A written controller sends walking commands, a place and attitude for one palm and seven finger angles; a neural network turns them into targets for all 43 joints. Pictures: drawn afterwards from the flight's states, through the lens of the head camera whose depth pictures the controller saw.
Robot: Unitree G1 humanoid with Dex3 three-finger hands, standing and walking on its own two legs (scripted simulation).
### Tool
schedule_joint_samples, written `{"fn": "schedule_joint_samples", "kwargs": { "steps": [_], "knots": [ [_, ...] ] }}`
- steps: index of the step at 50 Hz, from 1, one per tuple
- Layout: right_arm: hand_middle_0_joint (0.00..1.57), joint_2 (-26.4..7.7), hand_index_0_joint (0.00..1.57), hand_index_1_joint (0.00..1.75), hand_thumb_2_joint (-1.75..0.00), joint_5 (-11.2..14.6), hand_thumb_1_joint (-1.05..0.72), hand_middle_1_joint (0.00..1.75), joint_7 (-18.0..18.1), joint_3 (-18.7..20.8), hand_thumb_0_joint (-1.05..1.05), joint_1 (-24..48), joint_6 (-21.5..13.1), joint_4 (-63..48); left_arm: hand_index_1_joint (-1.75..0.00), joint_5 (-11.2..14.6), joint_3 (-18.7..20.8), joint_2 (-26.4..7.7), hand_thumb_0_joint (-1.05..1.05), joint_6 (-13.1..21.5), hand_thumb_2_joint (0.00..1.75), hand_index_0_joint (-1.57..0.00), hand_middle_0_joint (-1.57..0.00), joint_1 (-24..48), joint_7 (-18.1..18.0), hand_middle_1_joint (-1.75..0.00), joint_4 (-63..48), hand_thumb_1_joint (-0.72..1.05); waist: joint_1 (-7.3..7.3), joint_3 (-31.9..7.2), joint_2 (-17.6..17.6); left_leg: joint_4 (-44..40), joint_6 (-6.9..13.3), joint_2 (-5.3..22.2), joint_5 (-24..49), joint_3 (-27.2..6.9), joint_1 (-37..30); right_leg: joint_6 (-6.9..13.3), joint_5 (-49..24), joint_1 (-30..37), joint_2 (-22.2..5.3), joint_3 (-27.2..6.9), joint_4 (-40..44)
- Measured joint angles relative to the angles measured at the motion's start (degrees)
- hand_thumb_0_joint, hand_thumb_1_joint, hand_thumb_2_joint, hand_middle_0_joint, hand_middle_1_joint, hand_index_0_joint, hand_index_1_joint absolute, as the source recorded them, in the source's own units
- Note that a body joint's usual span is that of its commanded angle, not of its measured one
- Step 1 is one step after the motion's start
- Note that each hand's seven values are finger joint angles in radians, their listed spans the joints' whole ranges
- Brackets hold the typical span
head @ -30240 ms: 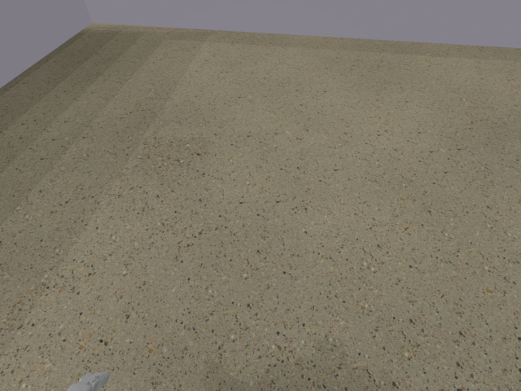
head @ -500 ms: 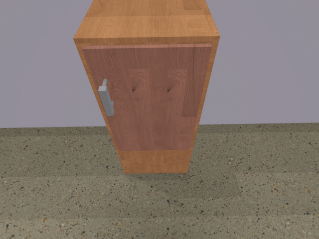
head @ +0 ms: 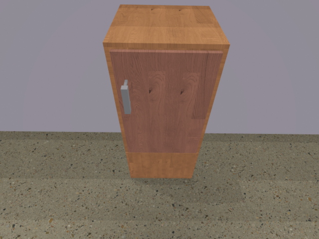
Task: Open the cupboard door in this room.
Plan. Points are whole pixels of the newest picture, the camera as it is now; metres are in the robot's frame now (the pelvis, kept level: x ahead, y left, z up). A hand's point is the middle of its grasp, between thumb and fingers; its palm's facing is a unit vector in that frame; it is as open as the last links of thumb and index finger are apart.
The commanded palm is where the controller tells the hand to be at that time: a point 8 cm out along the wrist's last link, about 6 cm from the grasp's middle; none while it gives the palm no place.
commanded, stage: come to a stop and stand still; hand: left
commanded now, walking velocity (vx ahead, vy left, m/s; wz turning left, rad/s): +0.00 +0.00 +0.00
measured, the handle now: (126, 96) +0.60 +0.17 +0.00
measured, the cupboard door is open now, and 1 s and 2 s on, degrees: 0 0 0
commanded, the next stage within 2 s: look again from close up in 0.08 s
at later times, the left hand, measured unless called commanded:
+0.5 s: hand out of the picture +0.01 +0.14 -0.17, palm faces +0.02 -0.99 -0.15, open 7.4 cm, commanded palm none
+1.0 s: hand (97, 193) +0.24 +0.18 -0.02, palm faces +0.25 -0.96 -0.16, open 7.5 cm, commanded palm +0.15 +0.22 -0.06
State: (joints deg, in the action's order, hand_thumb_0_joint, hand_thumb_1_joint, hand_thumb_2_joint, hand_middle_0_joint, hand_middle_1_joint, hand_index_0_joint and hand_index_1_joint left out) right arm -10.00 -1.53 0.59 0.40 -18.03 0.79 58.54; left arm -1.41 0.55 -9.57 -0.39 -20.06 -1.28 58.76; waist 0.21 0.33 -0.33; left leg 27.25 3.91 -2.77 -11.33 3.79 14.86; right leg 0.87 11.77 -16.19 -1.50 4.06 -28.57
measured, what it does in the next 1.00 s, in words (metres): stands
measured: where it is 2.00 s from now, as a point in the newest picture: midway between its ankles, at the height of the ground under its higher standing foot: outside the picture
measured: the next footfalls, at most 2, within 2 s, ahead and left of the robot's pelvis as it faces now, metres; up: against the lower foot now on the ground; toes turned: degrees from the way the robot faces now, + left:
none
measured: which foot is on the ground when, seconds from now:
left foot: down 0.00-1.00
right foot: down 0.00-1.00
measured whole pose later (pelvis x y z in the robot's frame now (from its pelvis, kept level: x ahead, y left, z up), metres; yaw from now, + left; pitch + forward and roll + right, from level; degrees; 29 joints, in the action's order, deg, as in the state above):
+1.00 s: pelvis +0.04 -0.01 -0.01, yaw +1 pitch +2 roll +0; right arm -14.7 1.9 3.8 0.3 -17.2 -14.9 46.0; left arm 9.0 3.2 -10.4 9.4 -23.0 -5.6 11.5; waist -1.9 -3.8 -2.6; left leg 35.1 2.9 -2.6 -18.0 2.7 19.8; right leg 1.3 18.3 -20.8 -1.6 4.8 -36.5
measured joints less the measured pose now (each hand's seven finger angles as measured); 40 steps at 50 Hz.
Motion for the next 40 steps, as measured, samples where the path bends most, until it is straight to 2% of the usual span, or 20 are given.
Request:
{"fn": "schedule_joint_samples", "kwargs": {
  "steps": [8,21,40],
  "knots": [
    [0.20,0.81,0.20,0.30,-0.90,0.36,-0.91,0.30,0.25,-0.41,0.00,-0.60,-0.80,1.94,-0.30,0.23,-0.67,1.26,0.00,0.40,0.90,-0.20,-0.20,-2.04,-0.06,-0.30,2.76,0.91,0.07,-0.03,0.73,-0.86,-0.07,-0.06,0.26,0.04,-0.25,-0.10,-1.13,0.20,0.13,-0.33,0.96],
    [0.20,2.19,0.20,0.30,-0.90,0.67,-0.91,0.30,0.65,-0.92,0.00,0.48,-1.68,4.15,-0.30,0.41,-1.44,2.99,0.00,1.57,0.90,-0.20,-0.20,0.31,-0.35,-0.30,3.49,0.91,-0.04,-0.18,1.22,-1.76,-0.66,0.48,-0.47,0.02,-1.35,0.29,-0.39,1.20,0.78,-0.42,1.88],
    [0.20,1.94,0.20,0.30,-0.90,0.89,-0.91,0.30,0.90,-1.04,0.00,1.92,-2.11,6.17,-0.30,0.69,-1.23,1.24,0.01,1.87,0.90,-0.20,-0.20,2.26,-0.75,-0.30,3.65,0.92,-0.12,0.44,1.06,-2.73,-1.39,1.29,-2.06,0.36,-4.25,0.73,0.91,3.92,1.73,-0.90,3.03]
  ]
}}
